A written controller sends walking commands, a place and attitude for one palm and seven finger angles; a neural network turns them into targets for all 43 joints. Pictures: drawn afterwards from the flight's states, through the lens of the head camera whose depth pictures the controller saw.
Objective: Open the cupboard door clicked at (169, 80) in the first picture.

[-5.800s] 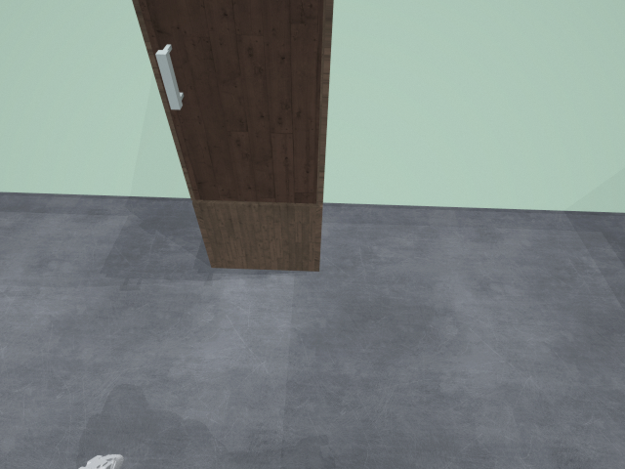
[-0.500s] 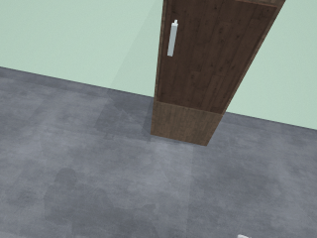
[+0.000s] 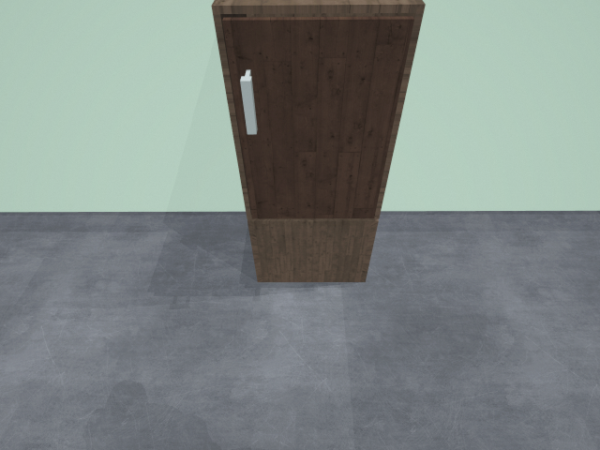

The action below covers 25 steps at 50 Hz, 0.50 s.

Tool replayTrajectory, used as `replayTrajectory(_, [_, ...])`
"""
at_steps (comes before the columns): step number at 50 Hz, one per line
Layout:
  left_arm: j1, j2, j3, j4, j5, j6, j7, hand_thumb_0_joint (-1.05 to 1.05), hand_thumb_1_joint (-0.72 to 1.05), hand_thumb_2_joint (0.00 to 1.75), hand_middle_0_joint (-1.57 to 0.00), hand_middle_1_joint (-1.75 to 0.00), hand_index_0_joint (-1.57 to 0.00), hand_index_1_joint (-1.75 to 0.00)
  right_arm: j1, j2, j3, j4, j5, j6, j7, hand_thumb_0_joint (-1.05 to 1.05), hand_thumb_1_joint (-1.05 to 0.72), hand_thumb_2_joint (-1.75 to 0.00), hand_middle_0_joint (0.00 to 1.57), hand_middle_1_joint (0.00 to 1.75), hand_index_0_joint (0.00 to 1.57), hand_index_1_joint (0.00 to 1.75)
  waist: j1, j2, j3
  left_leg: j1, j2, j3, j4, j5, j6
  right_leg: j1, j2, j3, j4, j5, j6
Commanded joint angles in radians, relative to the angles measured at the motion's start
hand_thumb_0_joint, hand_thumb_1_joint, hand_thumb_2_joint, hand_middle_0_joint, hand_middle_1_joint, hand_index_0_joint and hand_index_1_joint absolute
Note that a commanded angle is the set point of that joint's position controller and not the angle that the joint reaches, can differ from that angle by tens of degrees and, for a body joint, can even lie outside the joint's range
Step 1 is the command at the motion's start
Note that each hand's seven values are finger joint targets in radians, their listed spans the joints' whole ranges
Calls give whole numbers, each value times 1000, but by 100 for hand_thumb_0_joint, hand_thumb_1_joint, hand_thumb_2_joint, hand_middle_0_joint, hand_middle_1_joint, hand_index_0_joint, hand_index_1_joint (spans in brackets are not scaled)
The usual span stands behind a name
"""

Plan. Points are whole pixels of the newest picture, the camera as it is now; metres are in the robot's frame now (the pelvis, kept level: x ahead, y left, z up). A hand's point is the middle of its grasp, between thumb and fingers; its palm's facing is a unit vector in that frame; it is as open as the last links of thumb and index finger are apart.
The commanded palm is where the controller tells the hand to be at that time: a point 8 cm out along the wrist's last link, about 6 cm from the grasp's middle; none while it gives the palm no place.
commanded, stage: take the last steps up to it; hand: left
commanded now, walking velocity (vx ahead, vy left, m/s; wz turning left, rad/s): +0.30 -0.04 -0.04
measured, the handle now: (250, 102) +0.83 +0.15 +0.05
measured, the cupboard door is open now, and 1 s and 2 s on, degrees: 0 0 0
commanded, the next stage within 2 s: come to a stop and stand still in 0.60 s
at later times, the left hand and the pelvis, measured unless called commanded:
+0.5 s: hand out of the picture +0.17 +0.22 -0.18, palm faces +0.00 -0.99 -0.15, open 7.4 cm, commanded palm none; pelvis +0.15 +0.04 +0.00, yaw -3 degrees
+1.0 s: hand (235, 325) +0.37 +0.15 -0.16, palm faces +0.00 -0.97 -0.24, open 7.2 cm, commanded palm none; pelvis +0.26 -0.02 +0.00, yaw -2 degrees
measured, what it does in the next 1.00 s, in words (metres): walks ahead: left foot, then right foot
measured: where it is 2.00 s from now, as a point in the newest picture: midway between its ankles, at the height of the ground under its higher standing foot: outside the picture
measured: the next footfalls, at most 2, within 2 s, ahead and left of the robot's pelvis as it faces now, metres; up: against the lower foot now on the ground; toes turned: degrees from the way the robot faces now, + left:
left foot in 0.28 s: +0.21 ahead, +0.13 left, +0.00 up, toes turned +9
right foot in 0.76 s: +0.34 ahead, -0.13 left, +0.00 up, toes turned -11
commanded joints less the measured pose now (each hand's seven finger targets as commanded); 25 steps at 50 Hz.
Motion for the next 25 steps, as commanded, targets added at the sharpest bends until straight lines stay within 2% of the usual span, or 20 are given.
replayTrajectory(1, [77, 126, 18, 15, 1, -42, 13, 0, 90, 90, -20, -30, -20, -30, -104, -33, -12, -107, -2, -54, 12, 0, -90, -90, 20, 30, 20, 30, 14, -150, 153, -238, 36, -24, 99, 110, -26, 24, -254, 198, -262, 77, -132])
replayTrajectory(2, [86, 128, 14, 23, 1, -48, 13, 0, 90, 90, -20, -30, -20, -30, -103, -26, -12, -106, 1, -54, 12, 0, -90, -90, 20, 30, 20, 30, 11, -156, 146, -224, 34, -15, 80, 122, -29, 25, -252, 183, -255, 151, -136])
replayTrajectory(4, [124, 129, 10, 51, 2, -54, 13, 0, 90, 90, -20, -30, -20, -30, -130, -14, -9, -114, 4, -57, 15, 0, -90, -90, 20, 30, 20, 30, 22, -168, 144, -217, 28, 0, 31, 148, -30, 35, -247, 173, -243, 240, -141])
replayTrajectory(5, [139, 130, 10, 65, 5, -57, 14, 0, 90, 90, -20, -30, -20, -30, -152, -11, -9, -123, 7, -60, 17, 0, -90, -90, 20, 30, 20, 30, 27, -163, 150, -207, 27, 3, -4, 141, -25, 38, -254, 181, -240, 255, -146])
replayTrajectory(6, [133, 142, 13, 71, 6, -58, 15, 0, 90, 90, -20, -30, -20, -30, -155, -7, -6, -127, 8, -63, 19, 0, -90, -90, 20, 30, 20, 30, 20, -174, 152, -198, 30, 2, -44, 144, -21, 40, -258, 169, -232, 264, -146])
replayTrajectory(8, [150, 143, 13, 90, 7, -56, 15, 0, 90, 90, -20, -30, -20, -30, -187, -1, -2, -132, 10, -71, 22, 0, -90, -90, 20, 30, 20, 30, 31, -182, 160, -138, 15, 22, -130, 149, -10, 30, -247, 159, -211, 291, -134])
replayTrajectory(9, [153, 148, 15, 95, 7, -55, 16, 0, 90, 90, -20, -30, -20, -30, -185, 1, -1, -133, 12, -76, 22, 0, -90, -90, 20, 30, 20, 30, 28, -191, 160, -89, 11, 21, -167, 144, -1, 13, -254, 160, -197, 286, -129])
replayTrajectory(10, [143, 152, 16, 102, 8, -54, 15, 0, 90, 90, -20, -30, -20, -30, -155, -4, -5, -125, 13, -80, 20, 0, -90, -90, 20, 30, 20, 30, 8, -175, 154, -11, -1, 26, -210, 151, 9, -18, -251, 161, -171, 261, -124])
replayTrajectory(11, [122, 156, 20, 97, 5, -53, 13, 0, 90, 90, -20, -30, -20, -30, -88, -11, -7, -104, 11, -86, 15, 0, -90, -90, 20, 30, 20, 30, -29, -146, 138, 99, -25, 48, -271, 187, 12, -56, -227, 133, -104, 279, -109])
replayTrajectory(12, [113, 150, 21, 96, 0, -49, 10, 0, 90, 90, -20, -30, -20, -30, 25, -33, -14, -64, 5, -94, 7, 0, -90, -90, 20, 30, 20, 30, -74, -85, 85, 265, -53, 57, -344, 234, 16, -104, -179, 91, 49, 320, -85])
replayTrajectory(13, [132, 108, 18, 86, -6, -47, 4, 0, 90, 90, -20, -30, -20, -30, 173, -109, -31, -21, -5, -104, -7, 0, -90, -90, 20, 30, 20, 30, -121, 74, -17, 446, 59, -101, -440, 184, 50, -185, -99, 43, 304, 244, -45])
replayTrajectory(14, [178, 54, 12, 65, -17, -41, -6, 0, 90, 90, -20, -30, -20, -30, 269, -221, -51, 2, -10, -106, -17, 0, -90, -90, 20, 30, 20, 30, -116, 353, -89, 566, 322, -485, -612, 114, 134, -383, 29, -36, 610, -201, 3])
replayTrajectory(15, [129, 89, 13, 33, -6, -33, -3, 0, 90, 90, -20, -30, -20, -30, 243, -233, -50, -4, 1, -92, -24, 0, -90, -90, 20, 30, 20, 30, -109, 277, -76, 470, 386, -607, -710, -107, 183, -430, 6, 74, 779, -267, -18])
replayTrajectory(16, [80, 77, 13, 29, -1, -33, -6, 0, 90, 90, -20, -30, -20, -30, 159, -192, -46, -25, 4, -92, -29, 0, -90, -90, 20, 30, 20, 30, -93, 169, -12, 389, 378, -579, -737, -190, 187, -495, -40, 96, 858, -179, -23])
replayTrajectory(17, [28, 72, 16, 29, 3, -34, -14, 0, 90, 90, -20, -30, -20, -30, 95, -134, -33, -44, 6, -98, -30, 0, -90, -90, 20, 30, 20, 30, -75, 93, 86, 280, 338, -495, -749, -152, 175, -514, -84, 105, 864, -82, -20])
replayTrajectory(18, [25, 59, 18, 33, 10, -31, -20, 0, 90, 90, -20, -30, -20, -30, 55, -80, -18, -50, 4, -106, -31, 0, -90, -90, 20, 30, 20, 30, -45, 46, 127, 207, 306, -412, -759, -69, 161, -489, -106, 103, 838, -30, -12])
replayTrajectory(20, [94, 25, 17, 56, 13, -15, -22, 0, 90, 90, -20, -30, -20, -30, 9, -31, -8, -50, 8, -121, -33, 0, -90, -90, 20, 30, 20, 30, 8, 44, 100, 164, 238, -231, -746, 88, 130, -409, -118, 84, 755, 27, 9])
replayTrajectory(21, [112, 19, 17, 59, 13, -8, -21, 0, 90, 90, -20, -30, -20, -30, 8, -31, -4, -54, 9, -124, -32, 0, -90, -90, 20, 30, 20, 30, 15, 55, 79, 152, 216, -180, -744, 149, 131, -386, -115, 73, 719, 40, 17])
replayTrajectory(22, [120, 15, 17, 59, 11, -2, -20, 0, 90, 90, -20, -30, -20, -30, 0, -36, -4, -53, 11, -124, -31, 0, -90, -90, 20, 30, 20, 30, 24, 56, 78, 162, 211, -144, -748, 179, 139, -390, -118, 65, 680, 53, 23])
replayTrajectory(25, [64, 23, 20, 31, 10, 4, -22, 0, 90, 90, -20, -30, -20, -30, 32, -38, -8, -41, 13, -120, -28, 0, -90, -90, 20, 30, 20, 30, 15, 50, 105, 201, 195, -112, -762, 238, 150, -428, -124, 48, 575, 107, 40])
